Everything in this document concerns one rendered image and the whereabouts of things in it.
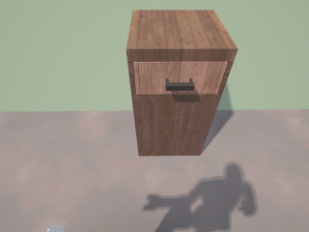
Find drawer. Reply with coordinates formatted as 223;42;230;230
133;61;228;95

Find cabinet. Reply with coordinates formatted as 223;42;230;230
126;10;239;157

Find handle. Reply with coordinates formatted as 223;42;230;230
165;78;195;91

